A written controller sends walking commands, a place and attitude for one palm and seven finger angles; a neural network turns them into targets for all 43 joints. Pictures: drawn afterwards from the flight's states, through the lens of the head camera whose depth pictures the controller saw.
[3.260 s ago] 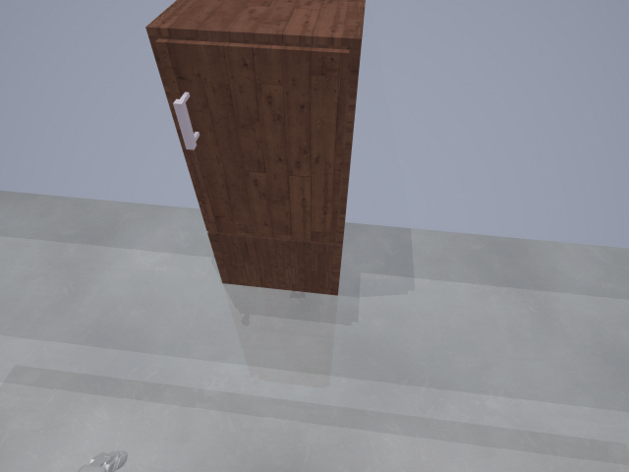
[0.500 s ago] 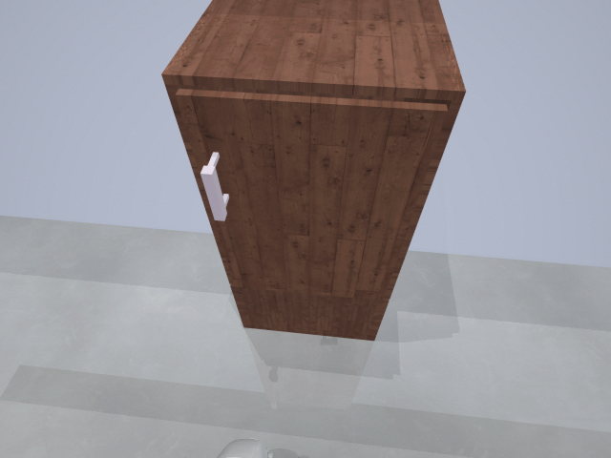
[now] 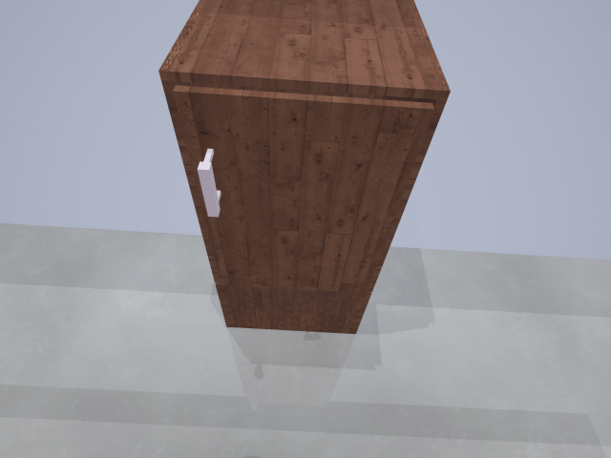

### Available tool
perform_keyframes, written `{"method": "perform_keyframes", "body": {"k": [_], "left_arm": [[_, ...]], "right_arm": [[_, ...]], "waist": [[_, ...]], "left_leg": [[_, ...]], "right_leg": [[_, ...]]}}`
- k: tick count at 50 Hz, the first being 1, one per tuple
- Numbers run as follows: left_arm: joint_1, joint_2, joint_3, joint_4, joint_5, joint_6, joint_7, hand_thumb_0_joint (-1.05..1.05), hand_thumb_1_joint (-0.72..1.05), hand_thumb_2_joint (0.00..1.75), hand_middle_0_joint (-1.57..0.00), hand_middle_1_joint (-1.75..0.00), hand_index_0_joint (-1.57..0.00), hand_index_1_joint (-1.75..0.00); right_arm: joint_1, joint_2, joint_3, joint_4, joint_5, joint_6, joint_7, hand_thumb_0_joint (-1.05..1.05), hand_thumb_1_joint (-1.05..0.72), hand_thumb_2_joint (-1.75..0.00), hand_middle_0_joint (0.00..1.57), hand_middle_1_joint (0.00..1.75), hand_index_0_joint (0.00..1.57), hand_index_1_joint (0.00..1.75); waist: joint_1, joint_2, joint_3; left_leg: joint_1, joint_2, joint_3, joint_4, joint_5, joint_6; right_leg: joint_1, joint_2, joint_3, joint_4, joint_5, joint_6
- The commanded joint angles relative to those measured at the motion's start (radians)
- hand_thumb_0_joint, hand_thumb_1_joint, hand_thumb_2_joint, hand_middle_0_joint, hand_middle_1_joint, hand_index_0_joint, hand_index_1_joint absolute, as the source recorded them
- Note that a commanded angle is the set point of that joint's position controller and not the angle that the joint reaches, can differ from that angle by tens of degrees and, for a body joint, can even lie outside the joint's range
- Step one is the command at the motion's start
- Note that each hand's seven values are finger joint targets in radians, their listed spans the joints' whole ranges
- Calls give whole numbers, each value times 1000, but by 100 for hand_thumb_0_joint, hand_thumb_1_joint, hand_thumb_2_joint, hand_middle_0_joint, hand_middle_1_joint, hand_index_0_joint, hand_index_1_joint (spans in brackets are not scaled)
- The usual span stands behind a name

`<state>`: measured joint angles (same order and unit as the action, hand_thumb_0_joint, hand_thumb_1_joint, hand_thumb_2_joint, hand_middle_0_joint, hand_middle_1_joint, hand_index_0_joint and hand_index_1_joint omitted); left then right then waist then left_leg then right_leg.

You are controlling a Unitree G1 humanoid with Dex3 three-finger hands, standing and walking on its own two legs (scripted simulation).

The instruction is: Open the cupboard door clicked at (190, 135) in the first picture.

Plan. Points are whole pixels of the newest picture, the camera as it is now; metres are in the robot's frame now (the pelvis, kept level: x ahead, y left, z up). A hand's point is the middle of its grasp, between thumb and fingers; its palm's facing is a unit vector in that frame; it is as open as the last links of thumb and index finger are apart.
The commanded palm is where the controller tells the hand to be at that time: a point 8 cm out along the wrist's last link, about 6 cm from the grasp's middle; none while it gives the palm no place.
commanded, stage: come to a stop and stand still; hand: left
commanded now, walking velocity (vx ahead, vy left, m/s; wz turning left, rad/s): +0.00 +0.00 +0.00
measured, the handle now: (211, 183) +0.57 +0.20 -0.02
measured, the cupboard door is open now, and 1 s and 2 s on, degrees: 0 0 0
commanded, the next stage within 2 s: look again from close up in 0.86 s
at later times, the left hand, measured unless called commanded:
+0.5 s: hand out of the picture -0.07 +0.07 -0.17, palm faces +0.13 -0.98 -0.17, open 7.3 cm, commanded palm none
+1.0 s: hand out of the picture -0.10 +0.07 -0.17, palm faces +0.09 -0.98 -0.19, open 7.4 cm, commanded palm none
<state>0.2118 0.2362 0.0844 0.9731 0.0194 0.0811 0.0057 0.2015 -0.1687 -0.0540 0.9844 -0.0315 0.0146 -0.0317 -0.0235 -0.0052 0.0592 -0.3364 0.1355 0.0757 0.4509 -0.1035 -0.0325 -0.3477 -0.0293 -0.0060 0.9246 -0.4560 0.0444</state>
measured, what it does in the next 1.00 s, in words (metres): steps to the right: right foot, then left foot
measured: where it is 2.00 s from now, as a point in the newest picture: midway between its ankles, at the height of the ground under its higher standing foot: outside the picture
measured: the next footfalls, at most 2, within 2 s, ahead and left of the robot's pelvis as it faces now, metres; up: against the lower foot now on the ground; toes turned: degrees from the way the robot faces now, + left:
right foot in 0.10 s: -0.01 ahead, -0.15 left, +0.00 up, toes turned -3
left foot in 0.42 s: -0.04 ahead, +0.05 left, +0.00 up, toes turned +5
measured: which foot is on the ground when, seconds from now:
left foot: down 0.00-0.10, up 0.12-0.40, down 0.42-1.00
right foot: up 0.00-0.08, down 0.10-1.00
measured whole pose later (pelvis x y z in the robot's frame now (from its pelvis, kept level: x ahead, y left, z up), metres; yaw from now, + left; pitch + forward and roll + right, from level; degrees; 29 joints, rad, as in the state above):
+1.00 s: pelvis -0.07 -0.08 +0.00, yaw +1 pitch -2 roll +0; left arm 0.33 0.10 0.01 1.14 0.01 -0.02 0.05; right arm 0.36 -0.12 0.00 1.16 -0.02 0.01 -0.03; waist 0.00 0.04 0.02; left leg -0.20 0.06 0.04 0.48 -0.28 -0.03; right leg -0.17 0.06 -0.10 0.37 -0.18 -0.07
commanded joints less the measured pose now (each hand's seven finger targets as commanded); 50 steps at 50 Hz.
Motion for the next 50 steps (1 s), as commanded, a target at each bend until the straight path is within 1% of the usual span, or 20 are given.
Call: {"method": "perform_keyframes", "body": {"k": [1, 3, 4, 5, 6, 7, 10, 11, 16, 18, 21, 23, 24, 28, 31, 37, 47, 48, 49, 50], "left_arm": [[109, 5, -3, -20, -7, -30, -7, 0, 90, 90, -20, -30, -20, -30], [220, 38, 5, 23, -1, -42, -1, 0, 90, 90, -20, -30, -20, -30], [224, 100, 10, 21, 15, -52, 7, 0, 90, 90, -20, -30, -20, -30], [143, 162, 10, -11, 15, -53, 15, 0, 90, 90, -20, -30, -20, -30], [59, 147, -1, -38, 12, -54, 22, 0, 90, 90, -20, -30, -20, -30], [1, 128, 1, -39, 11, -67, 28, 0, 90, 90, -20, -30, -20, -30], [-25, 39, -25, -16, 2, -84, 25, 0, 90, 90, -20, -30, -20, -30], [0, 31, -29, -7, 0, -90, 23, 0, 90, 90, -20, -30, -20, -30], [139, 16, -33, 60, -3, -100, 28, 0, 90, 90, -20, -30, -20, -30], [139, 10, -36, 82, -8, -102, 33, 0, 90, 90, -20, -30, -20, -30], [158, -37, -50, 113, -24, -107, 30, 0, 90, 90, -20, -30, -20, -30], [160, -45, -51, 125, -19, -104, 34, 0, 90, 90, -20, -30, -20, -30], [140, -28, -51, 138, -20, -98, 34, 0, 90, 90, -20, -30, -20, -30], [148, -34, -58, 161, -15, -93, 30, 0, 90, 90, -20, -30, -20, -30], [159, -35, -58, 168, -13, -93, 30, 0, 90, 90, -20, -30, -20, -30], [168, -37, -53, 159, -11, -95, 32, 0, 90, 90, -20, -30, -20, -30], [179, -41, -52, 153, -15, -99, 31, 0, 90, 90, -20, -30, -20, -30], [234, -4, -62, 158, 7, -135, 73, 0, 90, 90, -20, -30, -20, -30], [221, 44, -50, 118, 4, -137, 67, 0, 90, 90, -20, -30, -20, -30], [184, 22, -54, 106, 4, -136, 58, 0, 90, 90, -20, -30, -20, -30]], "right_arm": [[55, -222, -58, -25, -7, 9, 0, 0, -90, -90, 20, 30, 20, 30], [44, -182, -56, -27, 1, 17, 3, 0, -90, -90, 20, 30, 20, 30], [58, -107, -39, -32, 14, 26, 6, 0, -90, -90, 20, 30, 20, 30], [8, -52, -22, -68, 14, 29, 13, 0, -90, -90, 20, 30, 20, 30], [-6, -88, -27, -72, 9, 33, 18, 0, -90, -90, 20, 30, 20, 30], [18, -76, -26, -52, 7, 36, 22, 0, -90, -90, 20, 30, 20, 30], [113, -67, -20, 29, 7, 27, 23, 0, -90, -90, 20, 30, 20, 30], [133, -58, -17, 41, 10, 20, 22, 0, -90, -90, 20, 30, 20, 30], [80, -32, 0, 50, 18, 6, 4, 0, -90, -90, 20, 30, 20, 30], [116, -19, 11, 79, 20, -3, -5, 0, -90, -90, 20, 30, 20, 30], [163, -42, 22, 128, 20, -31, -22, 0, -90, -90, 20, 30, 20, 30], [146, -54, 22, 138, 19, -27, -31, 0, -90, -90, 20, 30, 20, 30], [133, -32, 28, 150, 22, -27, -30, 0, -90, -90, 20, 30, 20, 30], [124, -15, 34, 157, 20, -15, -25, 0, -90, -90, 20, 30, 20, 30], [142, -14, 37, 160, 15, -9, -21, 0, -90, -90, 20, 30, 20, 30], [183, -12, 38, 158, 12, -6, -16, 0, -90, -90, 20, 30, 20, 30], [230, -1, 47, 166, 12, -17, -16, 0, -90, -90, 20, 30, 20, 30], [119, -59, 39, 107, 17, -40, 5, 0, -90, -90, 20, 30, 20, 30], [201, -4, 36, 74, 23, -17, 1, 0, -90, -90, 20, 30, 20, 30], [207, -2, 33, 80, 21, -16, 5, 0, -90, -90, 20, 30, 20, 30]], "waist": [[8, 281, -67], [58, 169, -69], [57, -71, -47], [61, -279, 26], [44, -194, 38], [17, -253, 53], [-26, -179, 97], [-22, -166, 81], [44, -142, -3], [29, -92, -42], [26, 21, -95], [31, 23, -78], [27, 98, -62], [29, 33, 47], [25, -7, 88], [19, -26, 82], [25, -24, 62], [61, -57, 120], [4, -43, 15], [0, 32, 13]], "left_leg": [[21, 138, -212, -229, -322, 127], [-106, 50, -132, -131, -391, 61], [-183, -50, -34, 93, -398, 5], [-235, -92, -33, 276, -430, -8], [-149, -69, -112, 367, -397, 16], [-126, -65, -120, 392, -349, 26], [-101, -72, -74, 467, -224, 18], [-99, -77, -61, 445, -220, 13], [-23, -70, -43, 211, -293, 6], [75, -70, -53, 54, -219, 10], [259, 4, -115, -69, 156, 49], [251, 14, -94, -36, 136, 51], [228, 4, -93, -63, 113, 49], [165, -20, -87, -119, -84, 41], [159, -40, -77, -116, -118, 42], [155, -51, -65, -101, -144, 42], [126, -45, -76, -116, -122, 44], [-10, -67, 3, 105, -224, 2], [23, -84, -77, 208, -309, 27], [36, -73, -81, 243, -300, 36]], "right_leg": [[118, 31, -83, -300, 4, -34], [305, 18, -82, -539, 150, -49], [277, -146, 114, -703, 1, -97], [93, -315, 344, -822, -196, -164], [-66, -329, 315, -842, -263, -183], [-107, -277, 285, -843, -254, -164], [-46, -165, 104, -746, 89, -149], [8, -153, 73, -715, 182, -147], [188, -195, 128, -637, 478, -202], [207, -186, 135, -599, 539, -194], [174, -90, 71, -558, 558, -95], [170, -79, 77, -590, 541, -60], [191, -88, 60, -584, 520, -64], [156, -81, 82, -667, 287, -69], [115, -84, 109, -719, 152, -66], [88, -84, 118, -754, 53, -66], [123, -82, 96, -715, 119, -82], [137, -149, 166, -684, 653, 36], [160, -216, 218, -694, 532, 7], [99, -206, 183, -702, 322, -75]]}}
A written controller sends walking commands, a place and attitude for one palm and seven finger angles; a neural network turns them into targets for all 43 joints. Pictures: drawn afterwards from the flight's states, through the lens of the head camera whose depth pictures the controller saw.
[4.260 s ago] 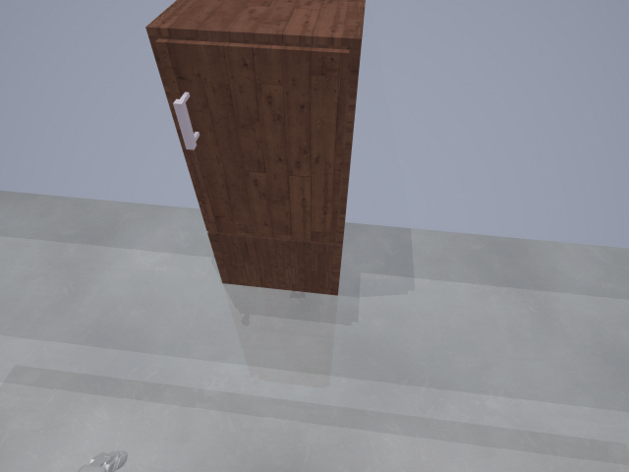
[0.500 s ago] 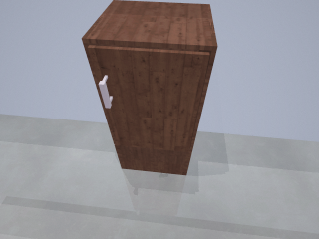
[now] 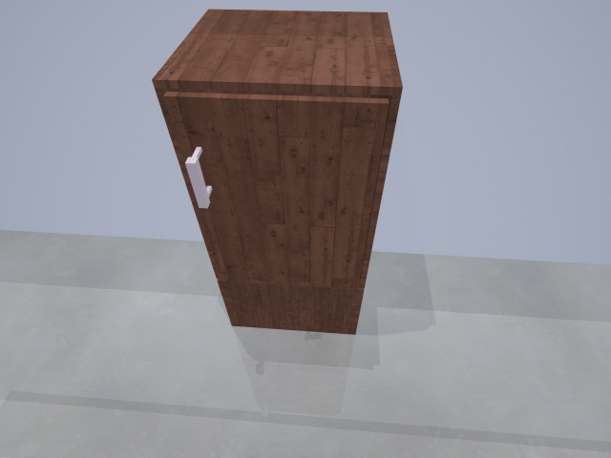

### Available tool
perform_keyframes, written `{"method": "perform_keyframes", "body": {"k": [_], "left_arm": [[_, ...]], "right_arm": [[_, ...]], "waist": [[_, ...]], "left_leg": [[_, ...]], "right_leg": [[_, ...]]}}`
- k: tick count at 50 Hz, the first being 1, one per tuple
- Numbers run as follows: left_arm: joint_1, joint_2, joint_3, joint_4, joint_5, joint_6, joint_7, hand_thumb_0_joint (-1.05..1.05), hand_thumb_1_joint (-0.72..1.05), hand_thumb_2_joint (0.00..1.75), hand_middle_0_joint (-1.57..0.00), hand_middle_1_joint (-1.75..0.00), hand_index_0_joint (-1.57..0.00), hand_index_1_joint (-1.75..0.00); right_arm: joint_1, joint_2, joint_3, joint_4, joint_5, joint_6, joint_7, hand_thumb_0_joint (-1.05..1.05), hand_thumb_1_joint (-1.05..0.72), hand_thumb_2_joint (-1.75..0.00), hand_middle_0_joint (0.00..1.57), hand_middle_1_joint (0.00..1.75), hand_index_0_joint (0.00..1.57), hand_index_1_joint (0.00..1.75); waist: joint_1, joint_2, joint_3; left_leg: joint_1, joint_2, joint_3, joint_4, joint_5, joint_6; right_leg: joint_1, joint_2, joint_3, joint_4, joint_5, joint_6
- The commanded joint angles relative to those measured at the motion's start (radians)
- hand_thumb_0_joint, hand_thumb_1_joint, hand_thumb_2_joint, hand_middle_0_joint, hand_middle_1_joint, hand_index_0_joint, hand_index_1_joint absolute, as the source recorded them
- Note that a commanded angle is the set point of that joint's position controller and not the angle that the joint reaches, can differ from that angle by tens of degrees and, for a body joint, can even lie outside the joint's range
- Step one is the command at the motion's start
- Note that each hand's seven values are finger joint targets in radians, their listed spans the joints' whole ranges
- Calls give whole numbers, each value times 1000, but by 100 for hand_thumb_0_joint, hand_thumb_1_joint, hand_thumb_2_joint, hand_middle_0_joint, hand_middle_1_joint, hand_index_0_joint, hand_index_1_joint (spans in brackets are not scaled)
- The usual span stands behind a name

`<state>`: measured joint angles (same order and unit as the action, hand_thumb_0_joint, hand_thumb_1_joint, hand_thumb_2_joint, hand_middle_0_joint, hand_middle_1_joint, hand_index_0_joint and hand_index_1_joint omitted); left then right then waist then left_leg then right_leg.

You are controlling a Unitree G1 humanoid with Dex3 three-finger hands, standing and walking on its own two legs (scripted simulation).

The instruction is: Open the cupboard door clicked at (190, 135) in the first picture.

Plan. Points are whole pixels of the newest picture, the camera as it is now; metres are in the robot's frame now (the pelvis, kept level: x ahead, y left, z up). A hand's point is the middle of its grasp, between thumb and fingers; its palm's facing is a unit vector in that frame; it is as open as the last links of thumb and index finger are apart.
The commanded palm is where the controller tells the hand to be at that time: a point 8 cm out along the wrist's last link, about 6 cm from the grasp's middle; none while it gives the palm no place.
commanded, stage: look again from close up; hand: left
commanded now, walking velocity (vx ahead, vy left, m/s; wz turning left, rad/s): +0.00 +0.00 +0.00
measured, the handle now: (201, 177) +0.64 +0.27 -0.02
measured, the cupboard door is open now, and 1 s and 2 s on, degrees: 0 0 0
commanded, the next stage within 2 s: shuffle to correct the standing spot in 0.48 s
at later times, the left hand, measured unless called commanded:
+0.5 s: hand out of the picture +0.01 +0.22 -0.18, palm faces +0.03 -0.98 -0.20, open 7.3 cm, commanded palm none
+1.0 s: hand out of the picture +0.03 +0.22 -0.19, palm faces +0.10 -0.98 -0.16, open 7.3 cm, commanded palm none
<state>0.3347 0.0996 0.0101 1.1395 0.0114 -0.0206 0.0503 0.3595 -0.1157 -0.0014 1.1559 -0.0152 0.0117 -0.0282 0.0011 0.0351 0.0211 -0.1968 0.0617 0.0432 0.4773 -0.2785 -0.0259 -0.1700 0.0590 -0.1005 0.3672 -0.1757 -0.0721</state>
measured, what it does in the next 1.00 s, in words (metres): walks ahead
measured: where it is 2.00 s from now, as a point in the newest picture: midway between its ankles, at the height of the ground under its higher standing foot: outside the picture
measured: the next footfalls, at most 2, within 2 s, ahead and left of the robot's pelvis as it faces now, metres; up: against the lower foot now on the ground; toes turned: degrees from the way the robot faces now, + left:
left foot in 1.06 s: +0.15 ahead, +0.14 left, +0.00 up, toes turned +1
right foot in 1.48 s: +0.12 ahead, -0.05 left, +0.00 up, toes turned -4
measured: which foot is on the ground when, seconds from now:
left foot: down 0.00-0.86, up 0.88-1.00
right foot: down 0.00-1.00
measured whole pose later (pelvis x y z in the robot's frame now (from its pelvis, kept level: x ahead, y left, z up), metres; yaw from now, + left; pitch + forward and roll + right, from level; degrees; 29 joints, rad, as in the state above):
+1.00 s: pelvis +0.08 +0.07 -0.01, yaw +1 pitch +0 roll -1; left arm 0.38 0.12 0.03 1.10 0.04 -0.06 0.03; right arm 0.27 -0.17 -0.01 1.08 -0.02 -0.02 -0.01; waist 0.04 0.00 0.05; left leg -0.36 0.00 0.07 0.82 -0.50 0.03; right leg -0.16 -0.04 -0.07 0.54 -0.38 0.01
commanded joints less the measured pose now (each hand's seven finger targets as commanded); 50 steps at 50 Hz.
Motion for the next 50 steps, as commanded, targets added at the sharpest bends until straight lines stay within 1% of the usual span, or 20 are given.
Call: {"method": "perform_keyframes", "body": {"k": [1, 2, 4, 5, 9, 12, 15, 20, 29, 34, 36, 37, 38, 40, 42, 43, 45, 47, 48, 50], "left_arm": [[36, 159, 20, -71, 12, -34, 8, 0, 90, 90, -20, -30, -20, -30], [8, 167, 27, -89, 10, -32, 5, 0, 90, 90, -20, -30, -20, -30], [-5, 141, 26, -93, 8, -28, 4, 0, 90, 90, -20, -30, -20, -30], [-6, 124, 22, -92, 5, -24, 1, 0, 90, 90, -20, -30, -20, -30], [17, 92, 9, -82, -1, -6, -11, 0, 90, 90, -20, -30, -20, -30], [38, 86, 1, -68, 4, -5, -17, 0, 90, 90, -20, -30, -20, -30], [34, 89, -2, -65, 2, -4, -18, 0, 90, 90, -20, -30, -20, -30], [25, 94, -3, -68, 2, -5, -17, 0, 90, 90, -20, -30, -20, -30], [30, 96, -4, -49, 2, -6, -14, 0, 90, 90, -20, -30, -20, -30], [37, 92, 4, -52, 18, 2, -25, 0, 90, 90, -20, -30, -20, -30], [41, 92, 8, -58, 22, 0, -31, 0, 90, 90, -20, -30, -20, -30], [51, 95, 10, -59, 23, -3, -33, 0, 90, 90, -20, -30, -20, -30], [62, 93, 12, -56, 22, -7, -34, 0, 90, 90, -20, -30, -20, -30], [99, 107, 21, -50, 20, -16, -32, 0, 90, 90, -20, -30, -20, -30], [185, 161, 40, -27, 17, -27, -24, 0, 90, 90, -20, -30, -20, -30], [228, 180, 49, -14, 15, -33, -19, 0, 90, 90, -20, -30, -20, -30], [273, 180, 57, -9, 26, -45, -10, 0, 90, 90, -20, -30, -20, -30], [220, 186, 63, -32, 30, -46, -4, 0, 90, 90, -20, -30, -20, -30], [162, 193, 62, -50, 29, -44, -6, 0, 90, 90, -20, -30, -20, -30], [57, 192, 61, -78, 21, -37, -17, 0, 90, 90, -20, -30, -20, -30]], "right_arm": [[68, -41, -16, -88, 6, -14, 9, 0, -90, -90, 20, 30, 20, 30], [103, -39, -16, -95, 1, -12, 14, 0, -90, -90, 20, 30, 20, 30], [132, -37, -11, -93, -4, -21, 14, 0, -90, -90, 20, 30, 20, 30], [144, -45, -8, -93, -6, -26, 11, 0, -90, -90, 20, 30, 20, 30], [85, -77, 1, -105, -11, -46, 1, 0, -90, -90, 20, 30, 20, 30], [63, -89, 2, -115, -6, -54, -4, 0, -90, -90, 20, 30, 20, 30], [70, -98, 4, -106, -5, -55, -6, 0, -90, -90, 20, 30, 20, 30], [61, -104, 3, -95, -4, -56, -6, 0, -90, -90, 20, 30, 20, 30], [41, -109, 5, -70, 0, -61, -14, 0, -90, -90, 20, 30, 20, 30], [28, -130, -6, -73, -6, -45, -5, 0, -90, -90, 20, 30, 20, 30], [17, -138, -10, -82, -6, -45, -2, 0, -90, -90, 20, 30, 20, 30], [16, -138, -12, -87, -5, -46, -1, 0, -90, -90, 20, 30, 20, 30], [10, -136, -12, -93, -5, -49, 0, 0, -90, -90, 20, 30, 20, 30], [4, -120, -10, -102, -4, -58, 1, 0, -90, -90, 20, 30, 20, 30], [-11, -90, -6, -124, -4, -64, 2, 0, -90, -90, 20, 30, 20, 30], [-47, -86, -6, -137, -7, -64, 4, 0, -90, -90, 20, 30, 20, 30], [-136, -87, -11, -177, -6, -71, 11, 0, -90, -90, 20, 30, 20, 30], [-160, -83, -19, -190, 2, -71, 22, 0, -90, -90, 20, 30, 20, 30], [-149, -74, -18, -188, 5, -70, 30, 0, -90, -90, 20, 30, 20, 30], [-42, -55, -16, -151, 5, -64, 34, 0, -90, -90, 20, 30, 20, 30]], "waist": [[-40, -16, -3], [-49, -31, -26], [-55, -108, -4], [-51, -101, 26], [4, 100, 116], [22, 35, 130], [15, -25, 110], [6, -52, 75], [-3, -33, 29], [-1, 18, 111], [4, 32, 138], [10, 4, 136], [13, 0, 132], [24, -79, 103], [46, -241, 65], [61, -264, 60], [96, -196, 68], [76, -132, 62], [49, -149, 45], [-25, -160, 31]], "left_leg": [[-71, 3, -33, 205, -92, 30], [-39, -9, -11, 169, -62, 34], [-1, -15, -14, 70, -15, 40], [-4, -8, -34, 24, -5, 47], [-198, 73, -165, -194, -79, 84], [-227, 67, -169, -228, -95, 89], [-180, 61, -161, -223, -71, 88], [-112, 54, -139, -201, 2, 88], [-1, 47, -97, -146, 233, 85], [-74, 62, -136, -198, -186, 112], [-98, 68, -152, -203, -239, 124], [-104, 67, -151, -186, -232, 130], [-111, 57, -138, -157, -200, 130], [-136, 9, -72, -42, -77, 115], [-273, -73, 33, 169, -75, 76], [-346, -79, 57, 268, -166, 61], [-486, -46, 6, 441, -305, 57], [-465, 2, -49, 422, -305, 63], [-380, 8, -55, 344, -254, 63], [-70, -47, 34, 128, -5, 50]], "right_leg": [[-105, -270, 263, -156, -151, -35], [-115, -252, 226, -137, -235, -51], [-166, -227, 209, -103, -278, -45], [-190, -208, 199, -78, -294, -32], [-69, -121, 116, 75, -124, 13], [-16, -125, 112, 88, -53, 18], [-20, -133, 120, 78, -37, 23], [-30, -144, 128, 72, -10, 29], [-25, -157, 132, 83, 74, 35], [-84, -128, 105, 133, -177, 16], [-98, -119, 104, 153, -193, 10], [-91, -121, 111, 151, -196, 6], [-80, -130, 130, 145, -186, 0], [-14, -173, 201, 113, -119, -23], [150, -303, 363, 42, 72, -88], [203, -385, 452, 5, 194, -138], [276, -454, 501, -17, 435, -209], [237, -457, 425, 1, 433, -197], [156, -424, 356, 4, 370, -164], [-79, -311, 194, 25, 168, -74]]}}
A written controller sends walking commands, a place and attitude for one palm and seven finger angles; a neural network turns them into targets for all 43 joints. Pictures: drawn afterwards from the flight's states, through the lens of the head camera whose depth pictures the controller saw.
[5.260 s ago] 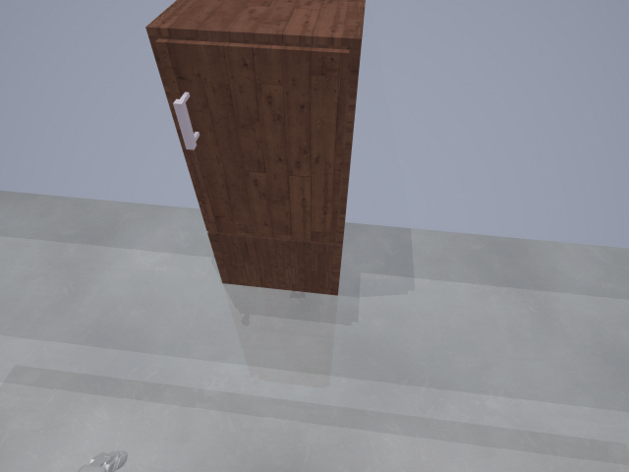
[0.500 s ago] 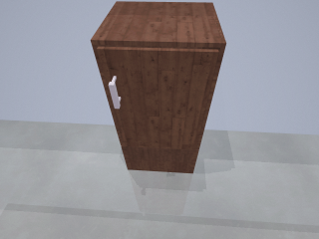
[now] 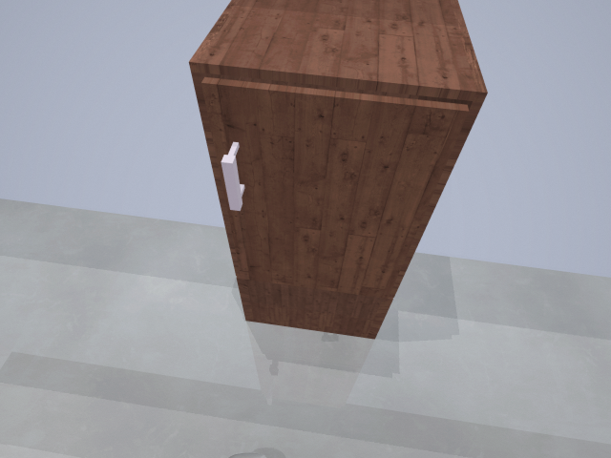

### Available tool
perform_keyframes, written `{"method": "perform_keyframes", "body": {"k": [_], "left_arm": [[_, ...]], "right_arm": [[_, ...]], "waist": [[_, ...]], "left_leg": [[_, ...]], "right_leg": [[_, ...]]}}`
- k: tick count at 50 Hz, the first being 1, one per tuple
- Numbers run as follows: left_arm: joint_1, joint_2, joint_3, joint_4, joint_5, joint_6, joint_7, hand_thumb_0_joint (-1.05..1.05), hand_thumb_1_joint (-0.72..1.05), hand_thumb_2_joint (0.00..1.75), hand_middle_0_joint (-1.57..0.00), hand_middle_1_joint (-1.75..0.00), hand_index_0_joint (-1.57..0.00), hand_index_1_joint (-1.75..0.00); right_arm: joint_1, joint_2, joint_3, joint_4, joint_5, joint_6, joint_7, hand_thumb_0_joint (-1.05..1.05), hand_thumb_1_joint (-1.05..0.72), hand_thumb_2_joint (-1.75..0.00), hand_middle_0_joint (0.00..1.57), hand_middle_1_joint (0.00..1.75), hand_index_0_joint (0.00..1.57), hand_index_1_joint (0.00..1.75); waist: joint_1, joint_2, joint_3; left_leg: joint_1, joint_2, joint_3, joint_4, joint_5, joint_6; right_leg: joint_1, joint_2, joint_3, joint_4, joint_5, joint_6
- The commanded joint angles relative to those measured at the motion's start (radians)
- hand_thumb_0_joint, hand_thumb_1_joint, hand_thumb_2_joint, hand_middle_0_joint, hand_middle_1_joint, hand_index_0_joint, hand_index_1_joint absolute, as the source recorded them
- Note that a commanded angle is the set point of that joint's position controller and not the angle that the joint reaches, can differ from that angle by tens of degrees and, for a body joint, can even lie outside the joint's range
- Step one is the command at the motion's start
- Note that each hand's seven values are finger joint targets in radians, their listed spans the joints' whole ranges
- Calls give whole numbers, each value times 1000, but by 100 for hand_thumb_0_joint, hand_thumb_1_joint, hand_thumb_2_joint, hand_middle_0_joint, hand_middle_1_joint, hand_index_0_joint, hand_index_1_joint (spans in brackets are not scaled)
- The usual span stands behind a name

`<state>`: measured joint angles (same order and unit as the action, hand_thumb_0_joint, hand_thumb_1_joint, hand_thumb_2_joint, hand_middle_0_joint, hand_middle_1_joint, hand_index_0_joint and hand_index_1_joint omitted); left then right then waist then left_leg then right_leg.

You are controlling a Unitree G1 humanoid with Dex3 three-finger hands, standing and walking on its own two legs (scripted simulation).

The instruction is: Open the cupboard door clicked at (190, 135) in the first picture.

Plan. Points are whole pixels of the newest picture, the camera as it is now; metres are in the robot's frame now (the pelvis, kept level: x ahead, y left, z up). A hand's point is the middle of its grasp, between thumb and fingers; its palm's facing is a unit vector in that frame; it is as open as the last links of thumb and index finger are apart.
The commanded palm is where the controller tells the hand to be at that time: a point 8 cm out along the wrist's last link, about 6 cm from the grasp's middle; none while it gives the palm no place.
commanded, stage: come to a stop and stand still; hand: left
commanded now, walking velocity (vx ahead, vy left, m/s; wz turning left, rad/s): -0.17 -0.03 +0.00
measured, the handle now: (235, 177) +0.57 +0.19 -0.01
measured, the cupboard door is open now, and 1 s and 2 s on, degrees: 0 0 0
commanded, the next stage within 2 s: look again from close up in 0.94 s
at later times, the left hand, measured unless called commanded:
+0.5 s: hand out of the picture +0.12 +0.19 -0.16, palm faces -0.02 -0.96 -0.28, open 7.3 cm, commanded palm none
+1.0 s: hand out of the picture +0.02 +0.15 -0.16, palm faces -0.03 -0.97 -0.23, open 7.3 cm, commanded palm none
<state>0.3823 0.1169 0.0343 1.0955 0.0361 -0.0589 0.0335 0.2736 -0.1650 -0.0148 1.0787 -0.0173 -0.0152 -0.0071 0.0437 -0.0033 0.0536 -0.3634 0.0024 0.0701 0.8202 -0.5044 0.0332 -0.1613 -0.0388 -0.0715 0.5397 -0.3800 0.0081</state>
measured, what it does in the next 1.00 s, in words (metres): steps on the spot: left foot, then right foot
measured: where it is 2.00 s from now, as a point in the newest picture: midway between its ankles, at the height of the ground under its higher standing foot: outside the picture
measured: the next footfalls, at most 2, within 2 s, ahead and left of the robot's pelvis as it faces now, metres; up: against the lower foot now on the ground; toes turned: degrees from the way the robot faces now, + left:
left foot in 0.06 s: +0.07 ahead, +0.07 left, +0.00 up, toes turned +0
right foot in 0.48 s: +0.04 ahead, -0.12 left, +0.00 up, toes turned -5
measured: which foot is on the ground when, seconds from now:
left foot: up 0.00-0.04, down 0.06-1.00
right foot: down 0.00-0.06, up 0.08-0.46, down 0.48-1.00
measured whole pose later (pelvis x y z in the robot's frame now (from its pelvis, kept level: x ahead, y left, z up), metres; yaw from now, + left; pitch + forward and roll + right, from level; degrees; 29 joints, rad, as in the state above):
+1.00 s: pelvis +0.00 -0.03 +0.01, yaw -3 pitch -1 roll +0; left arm 0.32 0.17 -0.01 1.04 0.01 0.00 0.03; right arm 0.32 -0.16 0.00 1.05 -0.02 0.00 -0.01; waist -0.01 0.02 0.01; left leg -0.23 0.01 0.08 0.46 -0.20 0.02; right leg -0.20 0.03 -0.07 0.46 -0.25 -0.06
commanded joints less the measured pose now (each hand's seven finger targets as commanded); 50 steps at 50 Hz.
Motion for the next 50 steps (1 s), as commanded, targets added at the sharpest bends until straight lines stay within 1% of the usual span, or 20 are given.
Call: {"method": "perform_keyframes", "body": {"k": [1, 2, 3, 4, 5, 9, 16, 21, 22, 23, 24, 25, 27, 29, 31, 33, 35, 37, 42, 50], "left_arm": [[-15, 153, 34, -38, -8, 13, 0, 0, 90, 90, -20, -30, -20, -30], [-8, 114, 23, -49, -9, 25, 0, 0, 90, 90, -20, -30, -20, -30], [9, 75, 13, -65, -23, 34, 2, 0, 90, 90, -20, -30, -20, -30], [22, 90, 12, -69, -25, 40, 9, 0, 90, 90, -20, -30, -20, -30], [3, 79, 7, -62, -21, 41, 14, 0, 90, 90, -20, -30, -20, -30], [6, 73, -1, -37, -20, 63, 6, 0, 90, 90, -20, -30, -20, -30], [-82, 98, 20, -133, -10, 105, -3, 0, 90, 90, -20, -30, -20, -30], [-97, 95, 21, -167, -13, 85, -5, 0, 90, 90, -20, -30, -20, -30], [-73, 103, 22, -163, -9, 76, -4, 0, 90, 90, -20, -30, -20, -30], [9, 149, 13, -132, -19, 60, 24, 0, 90, 90, -20, -30, -20, -30], [-98, 220, 19, -216, -7, 54, 23, 0, 90, 90, -20, -30, -20, -30], [-103, 216, 11, -231, -9, 41, 21, 0, 90, 90, -20, -30, -20, -30], [-143, 215, 13, -233, -3, 25, 20, 0, 90, 90, -20, -30, -20, -30], [-133, 205, 13, -230, -9, 18, 28, 0, 90, 90, -20, -30, -20, -30], [-168, 194, 5, -236, -12, 29, 26, 0, 90, 90, -20, -30, -20, -30], [-194, 187, -1, -229, -21, 40, 19, 0, 90, 90, -20, -30, -20, -30], [-158, 151, -8, -221, -28, 52, 16, 0, 90, 90, -20, -30, -20, -30], [-125, 150, -8, -198, -20, 56, 14, 0, 90, 90, -20, -30, -20, -30], [-80, 151, -19, -153, -21, 39, 2, 0, 90, 90, -20, -30, -20, -30], [-62, 150, -28, -102, -25, 26, -1, 0, 90, 90, -20, -30, -20, -30]], "right_arm": [[133, -18, 1, -38, 5, -40, 5, 0, -90, -90, 20, 30, 20, 30], [230, -84, -14, -5, -1, -47, -6, 0, -90, -90, 20, 30, 20, 30], [261, -166, -27, -9, -11, -48, -18, 0, -90, -90, 20, 30, 20, 30], [226, -173, -22, -26, -7, -29, -27, 0, -90, -90, 20, 30, 20, 30], [141, -141, -14, -50, -8, -28, -28, 0, -90, -90, 20, 30, 20, 30], [6, -130, -7, -75, 0, -32, -44, 0, -90, -90, 20, 30, 20, 30], [6, -171, -52, -100, -12, 6, -49, 0, -90, -90, 20, 30, 20, 30], [-18, -165, -60, -121, -15, 14, -34, 0, -90, -90, 20, 30, 20, 30], [-25, -153, -59, -121, -13, 16, -30, 0, -90, -90, 20, 30, 20, 30], [-108, -210, -75, -162, 27, -4, -29, 0, -90, -90, 20, 30, 20, 30], [-37, -114, -58, -211, 15, 12, -5, 0, -90, -90, 20, 30, 20, 30], [-59, -95, -50, -211, -2, 21, 4, 0, -90, -90, 20, 30, 20, 30], [-11, -58, -46, -197, -4, 31, 9, 0, -90, -90, 20, 30, 20, 30], [-29, -60, -37, -211, 7, 24, 2, 0, -90, -90, 20, 30, 20, 30], [2, -58, -30, -201, 11, 24, -6, 0, -90, -90, 20, 30, 20, 30], [57, -52, -22, -160, 2, 18, -3, 0, -90, -90, 20, 30, 20, 30], [49, -95, -17, -154, -7, 6, -7, 0, -90, -90, 20, 30, 20, 30], [11, -97, -14, -148, -10, 3, -7, 0, -90, -90, 20, 30, 20, 30], [35, -86, -6, -123, -6, 1, -12, 0, -90, -90, 20, 30, 20, 30], [82, -78, 10, -57, -1, -3, -11, 0, -90, -90, 20, 30, 20, 30]], "waist": [[-103, -94, -19], [-126, 89, -69], [-117, 340, -100], [-100, 245, -106], [-75, 126, -54], [-31, 95, -10], [-54, 110, -82], [-40, 136, -115], [-24, 105, -111], [27, -103, -214], [-41, -316, -151], [-29, -168, -125], [-81, 20, -161], [-63, -186, -156], [-80, -172, -103], [-103, -33, -2], [-66, 108, 73], [-39, 167, 110], [-48, -8, 29], [-61, -36, 10]], "left_leg": [[247, -3, 20, -316, 334, -14], [366, 81, -99, -358, 447, 6], [372, 332, -413, -480, 670, 109], [330, 398, -462, -503, 812, 194], [228, 381, -361, -492, 847, 204], [154, 307, -214, -469, 1060, 172], [208, 330, -190, -450, 963, 181], [160, 269, -168, -408, 744, 133], [124, 241, -155, -371, 650, 103], [196, 227, -87, -188, 611, 23], [-34, 54, 8, -78, 125, -26], [-67, 30, -33, 46, 28, -33], [-57, 26, -17, 57, 56, -38], [-91, 30, -39, 51, 48, -29], [43, 33, -36, -104, 97, -31], [189, 33, -34, -284, 253, -25], [91, 144, -170, -416, 288, 33], [-29, 152, -222, -510, 117, 51], [74, 100, -134, -481, 136, 21], [132, 85, -101, -455, 216, 7]], "right_leg": [[-161, -140, 100, -50, 301, -113], [-239, -61, 36, 144, 166, -63], [-341, 30, -30, 357, -185, -3], [-316, 13, 60, 437, -262, -18], [-260, -23, 75, 438, -234, -26], [-188, -43, 65, 334, -98, 5], [-243, -1, 48, 369, -70, 6], [-101, 15, 17, 100, 48, -4], [-40, 15, 14, -15, 135, -3], [-31, -62, 135, -184, 309, 3], [-9, -206, 300, -209, 351, -55], [-33, -245, 332, -179, 467, -136], [37, -177, 216, -105, 656, -174], [81, -196, 211, -74, 781, -191], [-58, -173, 182, -105, 551, -177], [-232, -119, 153, -108, 227, -115], [-222, -18, 113, -100, 40, -54], [-126, -6, 95, -100, 17, -49], [-100, -48, 165, -204, 3, -68], [-116, -70, 192, -258, -16, -71]]}}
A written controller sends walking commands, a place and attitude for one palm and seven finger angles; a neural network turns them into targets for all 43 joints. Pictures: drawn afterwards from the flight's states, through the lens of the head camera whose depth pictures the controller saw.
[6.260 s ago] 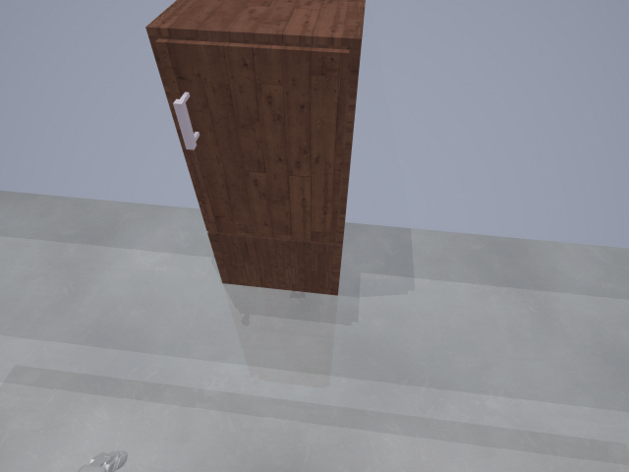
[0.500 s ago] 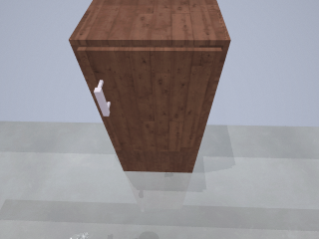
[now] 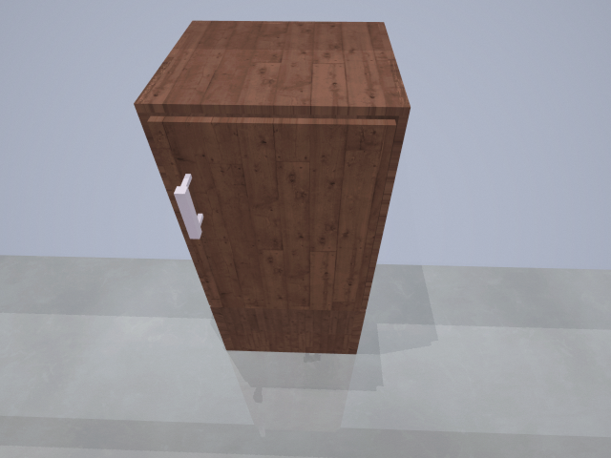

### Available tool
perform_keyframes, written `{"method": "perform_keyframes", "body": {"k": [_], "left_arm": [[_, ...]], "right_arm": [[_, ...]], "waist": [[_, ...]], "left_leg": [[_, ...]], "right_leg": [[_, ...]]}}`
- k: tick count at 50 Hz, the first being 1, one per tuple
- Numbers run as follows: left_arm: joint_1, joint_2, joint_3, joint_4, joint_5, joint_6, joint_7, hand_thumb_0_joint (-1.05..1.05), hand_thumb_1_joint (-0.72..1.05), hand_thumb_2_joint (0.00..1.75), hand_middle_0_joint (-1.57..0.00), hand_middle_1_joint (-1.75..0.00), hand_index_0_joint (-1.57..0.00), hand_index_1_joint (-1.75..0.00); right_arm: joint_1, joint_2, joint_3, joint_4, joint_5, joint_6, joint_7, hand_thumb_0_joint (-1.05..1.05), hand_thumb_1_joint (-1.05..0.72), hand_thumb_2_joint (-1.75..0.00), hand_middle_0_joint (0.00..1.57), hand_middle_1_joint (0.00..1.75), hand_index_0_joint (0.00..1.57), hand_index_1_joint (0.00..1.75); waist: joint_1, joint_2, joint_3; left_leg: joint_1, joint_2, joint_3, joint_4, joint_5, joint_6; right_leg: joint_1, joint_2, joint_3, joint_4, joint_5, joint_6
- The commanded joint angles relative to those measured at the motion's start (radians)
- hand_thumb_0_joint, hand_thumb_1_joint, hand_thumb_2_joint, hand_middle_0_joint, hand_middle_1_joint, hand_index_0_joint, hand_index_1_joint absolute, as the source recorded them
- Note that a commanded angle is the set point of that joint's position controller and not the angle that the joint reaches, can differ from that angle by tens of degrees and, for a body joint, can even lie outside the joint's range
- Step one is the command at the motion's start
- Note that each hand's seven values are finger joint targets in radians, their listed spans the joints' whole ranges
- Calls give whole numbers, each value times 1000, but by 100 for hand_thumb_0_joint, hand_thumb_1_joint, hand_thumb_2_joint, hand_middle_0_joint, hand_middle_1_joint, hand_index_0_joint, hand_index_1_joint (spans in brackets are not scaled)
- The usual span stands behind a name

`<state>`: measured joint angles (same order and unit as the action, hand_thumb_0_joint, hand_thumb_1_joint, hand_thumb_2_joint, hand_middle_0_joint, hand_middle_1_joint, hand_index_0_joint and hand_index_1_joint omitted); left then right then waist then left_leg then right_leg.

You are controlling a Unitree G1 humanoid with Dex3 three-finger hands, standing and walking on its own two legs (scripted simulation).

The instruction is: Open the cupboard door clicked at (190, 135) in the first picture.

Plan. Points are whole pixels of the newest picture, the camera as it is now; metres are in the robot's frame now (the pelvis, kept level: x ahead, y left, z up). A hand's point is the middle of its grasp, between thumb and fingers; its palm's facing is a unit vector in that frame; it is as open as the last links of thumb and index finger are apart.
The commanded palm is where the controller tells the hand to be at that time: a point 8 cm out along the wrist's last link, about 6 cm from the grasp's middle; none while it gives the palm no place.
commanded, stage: look again from close up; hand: left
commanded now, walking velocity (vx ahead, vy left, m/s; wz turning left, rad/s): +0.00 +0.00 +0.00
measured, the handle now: (191, 206) +0.56 +0.25 -0.02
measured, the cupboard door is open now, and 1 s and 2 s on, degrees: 0 0 0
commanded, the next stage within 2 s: raise the hand with hooked fingers in 0.58 s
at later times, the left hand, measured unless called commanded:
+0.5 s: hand out of the picture +0.02 +0.15 -0.18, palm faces +0.03 -0.98 -0.17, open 7.3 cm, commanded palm none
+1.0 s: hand (203, 371) +0.23 +0.15 -0.01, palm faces +0.01 -1.00 +0.03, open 8.0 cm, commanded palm +0.16 +0.23 -0.06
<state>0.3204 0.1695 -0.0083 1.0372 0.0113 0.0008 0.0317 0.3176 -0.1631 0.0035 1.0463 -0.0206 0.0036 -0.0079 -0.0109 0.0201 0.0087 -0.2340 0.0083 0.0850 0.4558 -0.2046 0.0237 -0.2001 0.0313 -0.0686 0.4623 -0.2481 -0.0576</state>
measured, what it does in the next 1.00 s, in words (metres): stands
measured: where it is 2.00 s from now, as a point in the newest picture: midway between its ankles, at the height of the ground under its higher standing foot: outside the picture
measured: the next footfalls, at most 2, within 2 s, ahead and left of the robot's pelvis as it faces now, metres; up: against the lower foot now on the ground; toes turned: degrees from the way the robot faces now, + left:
none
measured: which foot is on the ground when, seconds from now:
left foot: down 0.00-1.00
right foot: down 0.00-1.00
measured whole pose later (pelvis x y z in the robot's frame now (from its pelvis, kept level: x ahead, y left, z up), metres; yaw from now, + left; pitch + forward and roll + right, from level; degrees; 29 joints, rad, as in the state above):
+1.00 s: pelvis +0.00 -0.01 -0.05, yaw +1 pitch +9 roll +1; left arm 0.28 0.15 0.08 0.23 -0.24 -0.49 -0.21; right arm 0.17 -0.28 -0.05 0.64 0.01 -0.27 -0.01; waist -0.02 -0.02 -0.13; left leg -0.64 0.00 0.07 0.86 -0.38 0.02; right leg -0.62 0.00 -0.07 0.90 -0.45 -0.07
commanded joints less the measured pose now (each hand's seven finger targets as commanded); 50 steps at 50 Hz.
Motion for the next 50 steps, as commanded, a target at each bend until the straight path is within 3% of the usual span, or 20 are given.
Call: {"method": "perform_keyframes", "body": {"k": [1, 12, 25, 33, 34, 35, 36, 37, 38, 39, 40, 41, 42, 43, 45, 46, 47, 48, 49, 50], "left_arm": [[6, 97, 14, -33, -1, -35, 1, 0, 90, 90, -20, -30, -20, -30], [64, 70, 4, 49, -1, -44, 8, 0, 90, 90, -20, -30, -20, -30], [72, 59, 9, 67, 1, -43, 13, 0, 90, 90, -20, -30, -20, -30], [70, 63, 11, 64, 1, -40, 12, 0, 90, 90, -20, -30, -20, -30], [140, 87, 21, 93, 14, -59, 55, 0, 90, 90, -20, -30, -20, -30], [-590, 269, 53, -1439, -210, -270, 26, 0, 88, 89, -20, -32, -20, -32], [-229, 221, 77, -1189, -129, -219, 64, 0, 85, 88, -20, -33, -20, -33], [-193, 158, 35, -1138, -144, -173, 114, 0, 83, 87, -21, -34, -21, -34], [103, -69, -61, -842, -146, -76, 101, 0, 81, 86, -21, -36, -21, -36], [-65, -57, -77, -1051, -194, -104, 76, 0, 78, 85, -21, -37, -21, -37], [-63, 8, -30, -1052, -191, -150, 56, 0, 76, 84, -21, -39, -21, -39], [-56, 10, -19, -996, -185, -203, 32, 0, 74, 83, -21, -40, -21, -40], [-21, -6, -5, -894, -176, -249, 5, 0, 71, 82, -21, -42, -21, -42], [19, -40, 1, -821, -179, -303, -32, 0, 69, 81, -22, -43, -22, -43], [234, -44, 60, -775, -223, -429, -138, 0, 64, 79, -22, -47, -22, -47], [301, -26, 92, -789, -250, -488, -199, 0, 62, 78, -22, -48, -22, -48], [350, 21, 156, -763, -263, -535, -265, 0, 60, 77, -22, -50, -22, -50], [304, 30, 153, -800, -281, -582, -336, 0, 57, 76, -22, -51, -22, -51], [246, 87, 199, -809, -284, -614, -383, 0, 55, 75, -22, -53, -22, -53], [220, 137, 251, -838, -276, -619, -390, 0, 53, 74, -23, -54, -23, -54]], "right_arm": [[40, -76, -7, -16, 3, -23, -10, 0, -90, -90, 20, 30, 20, 30], [47, -47, 4, 63, 11, -37, -22, 0, -90, -90, 20, 30, 20, 30], [34, -40, 2, 83, 10, -38, -31, 0, -90, -90, 20, 30, 20, 30], [21, -44, 1, 83, 9, -35, -32, 0, -90, -90, 20, 30, 20, 30], [-75, -79, -7, 10, 18, -42, -27, 0, -90, -90, 20, 30, 20, 30], [-61, -279, -26, -352, 63, -193, -64, 0, -90, -90, 20, 30, 20, 30], [-133, -184, 1, -294, 44, -274, -93, 0, -90, -90, 20, 30, 20, 30], [-136, -194, -26, -257, 58, -299, -99, 0, -90, -90, 20, 30, 20, 30], [-94, -146, -30, -239, 67, -289, -89, 0, -90, -90, 20, 30, 20, 30], [-118, -191, -28, -323, 76, -294, -85, 0, -90, -90, 20, 30, 20, 30], [-127, -219, -44, -346, 68, -309, -88, 0, -90, -90, 20, 30, 20, 30], [-123, -228, -49, -370, 51, -318, -88, 0, -90, -90, 20, 30, 20, 30], [-114, -227, -56, -399, 46, -321, -81, 0, -90, -90, 20, 30, 20, 30], [-119, -220, -62, -416, 31, -321, -71, 0, -90, -90, 20, 30, 20, 30], [-161, -217, -79, -475, 22, -332, -44, 0, -90, -90, 20, 30, 20, 30], [-179, -215, -84, -504, 23, -332, -29, 0, -90, -90, 20, 30, 20, 30], [-173, -216, -93, -524, 32, -324, -4, 0, -90, -90, 20, 30, 20, 30], [-191, -222, -90, -560, 32, -319, 11, 0, -90, -90, 20, 30, 20, 30], [-200, -224, -93, -582, 34, -312, 14, 0, -90, -90, 20, 30, 20, 30], [-210, -219, -96, -611, 37, -300, 13, 0, -90, -90, 20, 30, 20, 30]], "waist": [[-5, -56, 59], [9, -16, 49], [14, -33, 47], [16, -22, 58], [45, -26, 104], [-84, 153, -375], [14, 330, -391], [-23, 255, -278], [-29, 103, -149], [-32, 10, -50], [-59, -99, -47], [-73, -223, -3], [-71, -261, 20], [-48, -340, -3], [43, -398, -86], [69, -369, -140], [104, -245, -190], [96, -131, -224], [85, -96, -250], [96, -43, -284]], "left_leg": [[4, 81, -113, -94, -72, 15], [29, 95, -113, -95, 50, 14], [40, 95, -96, -72, 105, 9], [51, 94, -93, -73, 98, 6], [-49, 82, -42, 168, 108, -25], [233, -8, -71, -15, 240, 24], [313, 11, -52, -30, 408, 32], [210, 23, -65, -11, 343, 3], [122, 43, -81, 1, 300, 19], [37, 26, -116, 20, 197, 23], [6, 16, -110, 63, 111, 29], [-70, 3, -114, 110, 38, 33], [-137, -12, -117, 165, -3, 28], [-222, -18, -121, 217, -41, 16], [-381, -26, -112, 303, -66, -7], [-429, -33, -103, 342, -58, -18], [-442, -45, -91, 368, -18, -32], [-461, -57, -77, 411, -2, -39], [-494, -59, -66, 455, -6, -40], [-527, -62, -49, 482, -23, -31]], "right_leg": [[-74, -143, 183, -179, -134, -5], [-2, -139, 153, -126, 111, -4], [36, -152, 149, -110, 261, 4], [30, -152, 152, -121, 250, 8], [7, -220, 231, -98, 828, 89], [83, -133, 149, -9, 589, 33], [73, -55, 120, 32, 354, -2], [-20, -40, 62, 15, 158, 5], [-70, -47, 21, 13, 158, 22], [-115, -48, 10, 18, 152, 35], [-189, -45, 12, 15, 94, 44], [-276, -43, 9, 27, 10, 55], [-346, -46, 14, 60, -50, 57], [-400, -46, 16, 111, -92, 62], [-387, -53, 53, 218, -52, 62], [-352, -61, 82, 263, 24, 63], [-311, -67, 94, 320, 115, 48], [-314, -75, 101, 374, 177, 38], [-332, -80, 119, 408, 186, 34], [-339, -81, 137, 425, 145, 32]]}}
